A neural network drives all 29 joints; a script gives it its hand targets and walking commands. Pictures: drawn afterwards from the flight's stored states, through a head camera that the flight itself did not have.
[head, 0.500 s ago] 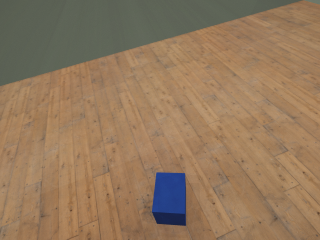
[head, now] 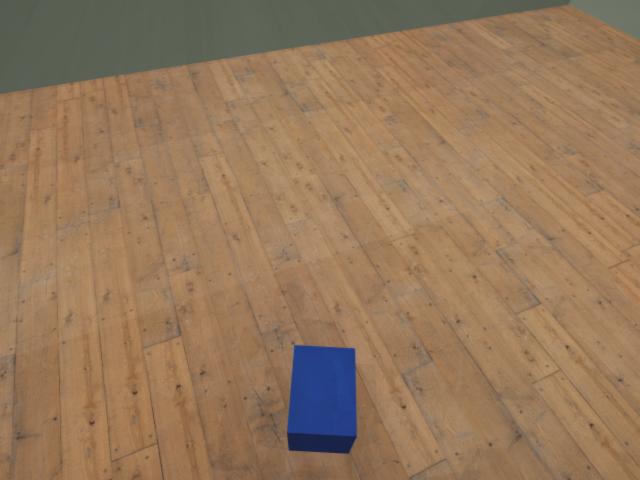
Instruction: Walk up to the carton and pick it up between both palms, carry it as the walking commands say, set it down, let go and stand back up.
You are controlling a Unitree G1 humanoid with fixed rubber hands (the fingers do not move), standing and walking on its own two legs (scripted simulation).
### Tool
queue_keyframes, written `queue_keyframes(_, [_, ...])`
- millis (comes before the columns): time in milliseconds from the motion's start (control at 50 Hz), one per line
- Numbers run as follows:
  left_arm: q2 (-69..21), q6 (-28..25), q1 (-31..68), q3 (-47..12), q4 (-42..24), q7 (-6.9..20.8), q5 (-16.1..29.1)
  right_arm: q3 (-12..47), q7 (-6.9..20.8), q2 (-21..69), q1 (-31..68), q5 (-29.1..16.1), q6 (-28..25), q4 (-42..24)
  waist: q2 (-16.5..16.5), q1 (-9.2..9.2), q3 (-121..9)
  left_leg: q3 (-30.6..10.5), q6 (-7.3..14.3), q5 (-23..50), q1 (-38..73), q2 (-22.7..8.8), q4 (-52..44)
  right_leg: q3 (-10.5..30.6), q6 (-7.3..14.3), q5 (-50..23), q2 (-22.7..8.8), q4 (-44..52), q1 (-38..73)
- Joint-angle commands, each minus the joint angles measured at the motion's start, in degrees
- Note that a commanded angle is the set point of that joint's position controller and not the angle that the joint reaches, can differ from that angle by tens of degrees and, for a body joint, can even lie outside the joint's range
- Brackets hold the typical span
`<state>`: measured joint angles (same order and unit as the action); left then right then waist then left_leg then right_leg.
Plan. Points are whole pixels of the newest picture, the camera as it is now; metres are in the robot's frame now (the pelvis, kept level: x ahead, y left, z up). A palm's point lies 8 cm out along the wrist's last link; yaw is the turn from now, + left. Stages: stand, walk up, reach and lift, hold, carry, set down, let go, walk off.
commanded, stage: walk up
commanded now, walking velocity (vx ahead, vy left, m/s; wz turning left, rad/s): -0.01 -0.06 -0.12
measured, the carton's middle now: (321, 399) +0.43 -0.02 -0.67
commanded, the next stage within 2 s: stand in 1.16 s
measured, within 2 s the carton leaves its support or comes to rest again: neither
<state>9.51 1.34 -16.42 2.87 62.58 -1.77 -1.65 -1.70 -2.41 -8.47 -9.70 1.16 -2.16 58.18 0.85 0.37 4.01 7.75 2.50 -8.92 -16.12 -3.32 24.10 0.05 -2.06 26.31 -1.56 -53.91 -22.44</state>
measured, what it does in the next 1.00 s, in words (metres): steps on the spot: right foot, then left foot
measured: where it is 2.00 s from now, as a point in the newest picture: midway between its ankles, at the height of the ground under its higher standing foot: outside the picture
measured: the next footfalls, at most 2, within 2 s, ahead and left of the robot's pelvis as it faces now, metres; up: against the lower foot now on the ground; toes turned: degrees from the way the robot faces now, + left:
right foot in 0.24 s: +0.02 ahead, -0.15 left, +0.00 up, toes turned +7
left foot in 0.54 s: +0.01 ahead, +0.09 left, +0.00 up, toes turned +1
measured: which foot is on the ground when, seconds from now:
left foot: down 0.00-0.24, up 0.26-0.52, down 0.54-1.00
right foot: up 0.00-0.22, down 0.24-1.00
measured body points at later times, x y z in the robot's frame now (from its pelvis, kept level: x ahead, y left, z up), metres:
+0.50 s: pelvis +0.00 -0.05 +0.00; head +0.03 -0.08 +0.45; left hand +0.03 +0.17 -0.15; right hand -0.02 -0.28 -0.17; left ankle -0.02 +0.09 -0.74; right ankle -0.02 -0.14 -0.74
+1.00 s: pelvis -0.01 -0.03 +0.00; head +0.01 -0.03 +0.45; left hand -0.03 +0.19 -0.16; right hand -0.06 -0.24 -0.16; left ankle -0.03 +0.08 -0.74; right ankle -0.02 -0.14 -0.74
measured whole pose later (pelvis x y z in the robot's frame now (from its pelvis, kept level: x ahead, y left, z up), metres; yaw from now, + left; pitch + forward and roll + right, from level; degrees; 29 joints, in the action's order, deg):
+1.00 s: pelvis -0.01 -0.03 +0.00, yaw -1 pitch -1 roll +0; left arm 8.1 -1.0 -17.0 -0.2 66.2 -2.0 -0.7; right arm -0.9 -2.5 -6.5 -18.3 0.5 -0.1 67.3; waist -0.6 -0.1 3.2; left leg 4.5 0.0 -13.0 -6.3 -1.5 20.7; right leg -3.8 0.6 11.3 -0.5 -20.3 -7.7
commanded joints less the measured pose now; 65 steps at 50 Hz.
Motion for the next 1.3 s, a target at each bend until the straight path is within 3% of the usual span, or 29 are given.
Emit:
queue_keyframes(0, [1.8, 1.6, -4.8, 0.9, -1.3, 0.7, -0.1, -1.4, -0.5, -7.7, -2.3, 0.4, 0.5, -1.9, -8.9, 0.39, -5.1, -8.6, 5.8, 11.8, -1.0, -15.4, -9.6, 0.6, -0.3, -4.2, -0.9, -2.9, 1.4])
queue_keyframes(40, [0.5, 1.4, -2.9, 0.3, -3.2, 1.3, -0.2, -1.4, -0.6, -7.5, -2.2, 0.3, 0.9, -0.5, -13.0, 1.32, -3.1, -5.1, 3.2, -3.5, -4.2, -10.3, -11.1, -0.8, -0.1, -6.5, -0.1, 5.3, 3.8])
queue_keyframes(100, [4.5, 1.7, -0.8, 0.4, -3.7, 0.9, 0.1, -2.4, -0.1, -11.3, -3.7, 0.9, 2.4, -0.2, -14.6, -0.89, -0.4, -8.9, 4.4, -12.7, -4.6, -13.2, -12.7, -3.9, -0.6, -3.1, 1.0, 13.3, 4.6])
queue_keyframes(120, [4.0, 1.4, -3.1, 0.4, -3.3, 0.7, -0.1, -2.3, -0.1, -11.4, -4.0, 0.8, 2.7, -0.4, -13.0, -0.01, -0.1, -11.0, 4.6, -13.5, -4.6, -14.5, -12.8, -3.3, -0.2, -2.8, 0.5, 15.0, 5.4])
queue_keyframes(140, [3.0, 1.1, -2.6, -0.2, -3.5, 0.7, -0.3, -2.4, 0.2, -11.6, -4.8, 0.6, 3.0, 0.4, -11.6, -0.59, 0.0, -11.7, 4.5, -12.5, -6.8, -15.2, -12.1, -3.4, 0.5, -4.7, 0.2, 18.2, 8.7])
queue_keyframes(160, [2.0, 0.6, -2.5, -0.6, -3.1, 0.8, 0.0, -2.4, 0.4, -11.2, -5.8, 0.4, 3.3, 0.8, -7.1, -0.3, -0.3, -10.9, 3.9, -12.4, -7.5, -13.9, -10.1, -4.1, 1.4, -8.3, 0.6, 24.7, 12.5])
queue_keyframes(180, [2.1, 0.0, -4.8, -0.9, -2.4, 0.6, 0.8, -2.5, 0.8, -11.5, -6.8, -0.2, 3.5, 2.0, -7.2, 1.43, -2.8, -10.4, 2.8, -16.0, -9.0, -11.5, -9.0, -3.7, 2.3, -11.8, 1.6, 29.5, 18.7])
queue_keyframes(200, [4.7, -0.6, -7.5, -0.3, -1.5, 0.3, 0.6, -2.4, 1.2, -10.4, -5.9, 0.1, 3.3, 1.5, -2.7, 2.22, -1.4, -8.8, 0.4, -14.3, -8.9, -10.7, -7.3, -1.3, 2.0, -15.7, -1.0, 36.7, 19.6])
queue_keyframes(220, [6.4, -1.2, -7.4, -0.4, -1.0, 0.1, 0.7, -1.3, 1.7, -6.0, -7.9, -0.6, 3.4, 1.6, 7.5, -0.24, -2.3, -5.3, -2.3, -13.7, -8.4, -6.3, 0.9, 10.0, 2.8, -6.6, -10.3, 45.0, 18.7])
queue_keyframes(240, [8.4, -1.7, -1.1, -0.7, -3.5, 0.0, 0.3, -0.2, 1.6, -1.4, -9.2, -1.6, 4.0, 2.0, 16.8, -2.03, 2.0, -1.8, -4.3, -15.1, -4.8, -1.5, 3.6, 15.4, 6.0, -3.0, -15.9, 48.8, 5.8])
queue_keyframes(260, [6.3, -2.1, 2.5, -1.3, -3.7, -0.1, -0.2, -0.7, 1.5, -4.8, -8.1, -0.7, 4.5, 2.6, 11.4, -2.41, 3.3, -4.4, -4.2, -13.1, -0.1, -2.5, 9.2, 13.8, 7.4, 0.9, -13.9, 48.5, 2.6])
queue_keyframes(280, [4.4, -2.6, 3.3, -2.0, -4.2, -0.1, 0.2, -1.0, 1.8, -5.4, -7.4, -0.3, 4.5, 3.0, 7.3, -2.54, 4.0, -4.9, -4.6, -11.2, -1.0, -1.7, 8.5, 12.3, 6.2, -1.7, -11.9, 47.9, 4.2])
queue_keyframes(320, [5.5, -3.2, 4.1, -2.1, -4.1, -0.3, 0.3, -1.0, 1.8, -5.4, -9.0, -0.5, 3.9, 3.4, 6.5, -2.97, 3.0, -6.1, -4.2, -11.3, -4.1, -1.5, 10.0, 9.2, 6.9, -18.1, -10.9, 44.4, 10.5])
queue_keyframes(340, [4.6, -3.7, 2.3, -2.4, -3.6, -0.1, 0.9, -0.9, 1.4, -5.0, -9.8, -0.2, 3.7, 4.3, 5.3, -2.13, 0.1, -5.6, -4.2, -11.4, -3.8, -0.7, 11.0, 7.2, 7.8, -31.2, -10.8, 41.1, 14.8])
queue_keyframes(400, [5.2, -4.4, -0.2, -2.4, -2.8, -0.1, 1.1, -0.7, 0.4, -4.1, -11.0, -1.1, 3.0, 5.0, 6.4, -0.69, -6.9, -5.9, -4.3, -13.9, -1.3, 0.3, 10.2, 5.2, 9.8, -53.4, -11.4, 34.4, 21.7])
queue_keyframes(460, [4.6, -3.8, -0.4, -2.3, -1.8, -0.7, 0.5, -0.4, 0.0, -3.6, -10.0, -1.2, 2.7, 5.3, 3.1, -0.79, -5.8, -5.4, -4.2, -8.8, 1.5, -0.9, 3.1, 5.2, 10.0, -53.1, -11.5, 32.7, 22.2])
queue_keyframes(500, [5.7, -3.5, -0.8, -1.7, -1.5, -0.5, 1.2, -0.4, -0.6, -3.8, -11.9, -1.0, 2.8, 6.6, 3.7, -0.82, -7.4, -5.5, -4.3, 4.6, 9.5, -2.3, -3.6, 4.6, 7.6, -42.2, -8.9, 33.5, 19.1])
queue_keyframes(520, [5.6, -3.5, -1.5, -1.5, -1.4, -0.1, 1.4, -0.3, -0.5, -4.0, -12.3, -0.7, 2.9, 6.5, 2.4, -0.44, -6.6, -6.8, -4.1, 7.0, 12.3, -4.3, -3.4, 4.6, 6.2, -31.7, -7.6, 34.4, 14.8])
queue_keyframes(540, [2.8, -3.3, -1.8, -1.7, -1.3, -0.1, 1.6, -0.5, -0.4, -5.1, -11.4, -0.2, 2.8, 6.6, -1.2, 0.53, -3.2, -6.3, -3.8, 7.5, 10.0, -4.7, -2.2, 3.8, 5.7, -26.0, -5.8, 36.4, 14.4])
queue_keyframes(580, [2.6, -2.9, -1.4, -1.8, -0.3, -0.5, 0.9, -0.8, 0.1, -4.3, -11.5, -0.6, 2.8, 7.7, -4.3, -0.36, 0.7, -6.9, -4.2, 3.4, 6.6, -4.0, -4.4, 1.9, 4.9, -19.9, -4.4, 37.0, 14.2])
queue_keyframes(680, [4.5, -3.0, -1.5, -1.6, 0.3, -0.1, 1.2, -0.6, -0.1, -2.7, -12.4, -0.8, 2.4, 8.6, -3.3, -1.52, 0.7, -7.6, -3.4, 3.8, 8.7, -4.0, -6.7, 1.5, 4.3, -23.2, -4.6, 37.2, 14.2])
queue_keyframes(800, [2.8, -2.6, -3.0, -1.9, 2.2, -0.2, 1.0, 0.0, -0.3, -3.5, -10.6, -0.6, 2.0, 8.2, -1.6, 0.0, 2.2, -7.4, -3.2, 1.1, 5.7, -3.9, -7.9, 1.7, 3.8, -19.5, -4.1, 37.8, 15.1])
queue_keyframes(900, [3.0, -2.4, -3.7, -2.4, 3.1, -0.4, 1.1, 0.4, -0.1, -2.6, -12.5, -0.4, 1.8, 8.9, -0.3, -0.38, 1.7, -8.6, -2.7, 0.7, 6.0, -4.0, -8.1, 1.1, 3.8, -18.3, -4.3, 37.3, 14.5])
queue_keyframes(960, [2.3, -2.6, -4.2, -2.8, 3.2, -0.1, 0.7, 0.4, -0.2, -1.4, -12.5, -0.7, 1.9, 9.0, -2.6, -0.14, 2.2, -7.8, -2.4, -0.7, 6.2, -3.3, -7.7, 2.2, 3.9, -18.7, -4.6, 37.8, 13.4])
queue_keyframes(1040, [3.5, -2.4, -3.7, -2.2, 3.3, -0.3, 0.6, 0.5, 0.1, -2.8, -13.5, -0.3, 1.4, 8.5, -0.8, -0.63, -0.3, -7.6, -2.4, -1.2, 5.3, -3.6, -8.0, 2.1, 4.0, -18.0, -4.7, 36.6, 15.7])
queue_keyframes(1100, [2.1, -2.6, -4.7, -2.8, 3.9, -0.3, 1.2, 0.7, -0.1, -0.8, -14.1, -0.5, 1.4, 9.1, -2.9, -0.52, 1.2, -7.6, -2.6, 1.4, 7.3, -3.6, -7.5, 2.4, 3.8, -19.3, -4.5, 36.7, 12.9])
queue_keyframes(1180, [2.7, -2.2, -5.5, -2.2, 4.2, -0.4, 1.0, 0.4, 0.0, -1.4, -14.2, -0.4, 1.6, 8.3, -0.6, 0.1, 0.3, -7.7, -1.9, 0.4, 6.1, -3.4, -7.7, 1.5, 3.2, -19.4, -4.5, 36.2, 13.3])
queue_keyframes(1220, [2.2, -2.2, -5.7, -2.5, 4.6, -0.6, 1.2, 0.6, 0.0, -0.2, -15.0, -0.4, 1.5, 8.7, -2.8, -0.69, 1.3, -7.8, -2.3, 0.7, 5.5, -3.5, -7.6, 1.6, 3.5, -19.0, -4.5, 36.2, 12.0])
queue_keyframes(1280, [1.5, -2.6, -5.7, -2.7, 4.8, -0.6, 1.0, 0.2, -0.1, -0.4, -14.0, -0.3, 1.6, 8.2, -2.5, 0.14, 0.4, -7.5, -2.4, -0.2, 4.9, -3.1, -7.6, 1.9, 3.9, -20.0, -4.4, 35.9, 14.1])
